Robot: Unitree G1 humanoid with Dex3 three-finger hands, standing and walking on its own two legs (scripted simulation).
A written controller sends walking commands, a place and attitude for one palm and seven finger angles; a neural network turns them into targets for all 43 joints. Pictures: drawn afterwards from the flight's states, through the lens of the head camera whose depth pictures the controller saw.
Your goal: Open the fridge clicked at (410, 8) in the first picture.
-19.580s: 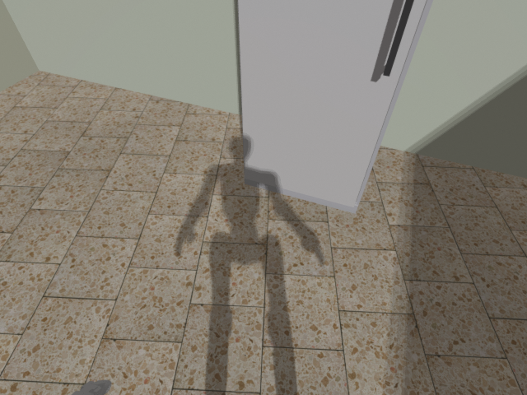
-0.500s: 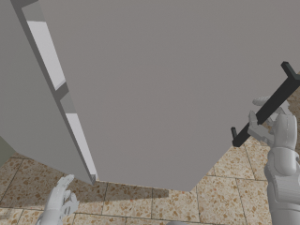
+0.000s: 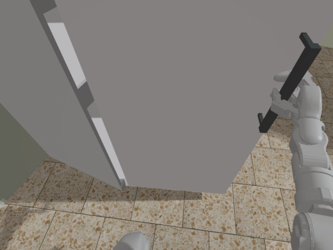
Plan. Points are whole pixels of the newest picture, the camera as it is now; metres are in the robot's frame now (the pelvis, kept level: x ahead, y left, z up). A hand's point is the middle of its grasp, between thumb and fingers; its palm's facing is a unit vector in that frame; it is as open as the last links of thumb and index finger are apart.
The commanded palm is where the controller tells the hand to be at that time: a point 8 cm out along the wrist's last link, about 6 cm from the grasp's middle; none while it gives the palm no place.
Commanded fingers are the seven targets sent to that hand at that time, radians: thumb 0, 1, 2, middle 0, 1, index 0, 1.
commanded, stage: stop walking and hold the door back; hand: right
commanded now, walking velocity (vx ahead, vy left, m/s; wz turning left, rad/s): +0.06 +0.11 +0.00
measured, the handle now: (280, 91) +0.48 -0.24 +0.13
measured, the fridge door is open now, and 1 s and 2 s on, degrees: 71 71 71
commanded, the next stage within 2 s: loosen the grip on the handle in 0.36 s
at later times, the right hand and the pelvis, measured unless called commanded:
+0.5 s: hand (277, 101) +0.44 -0.22 +0.13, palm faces +0.24 +0.93 -0.28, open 6.1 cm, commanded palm +0.40 -0.26 +0.12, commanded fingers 0.00 -0.54 -0.73 0.45 1.40 0.45 1.40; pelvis +0.02 +0.00 -0.02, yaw +4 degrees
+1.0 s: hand (272, 108) +0.44 -0.22 +0.10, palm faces +0.28 +0.93 -0.25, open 13.9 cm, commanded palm +0.40 -0.27 +0.11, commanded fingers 0.00 0.55 -0.20 0.25 1.15 0.25 1.15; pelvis +0.03 -0.03 -0.03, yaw +5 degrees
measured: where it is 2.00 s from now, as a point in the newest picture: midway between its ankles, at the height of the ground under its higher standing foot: outside the picture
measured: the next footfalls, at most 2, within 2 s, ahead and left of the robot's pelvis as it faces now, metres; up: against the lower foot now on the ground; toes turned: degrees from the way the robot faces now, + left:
left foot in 0.18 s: +0.10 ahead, +0.14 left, +0.00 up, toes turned +8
right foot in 0.48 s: +0.10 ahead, -0.12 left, +0.00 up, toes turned +1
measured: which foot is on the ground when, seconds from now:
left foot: up 0.00-0.16, down 0.18-1.00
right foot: down 0.00-0.20, up 0.22-0.46, down 0.48-1.00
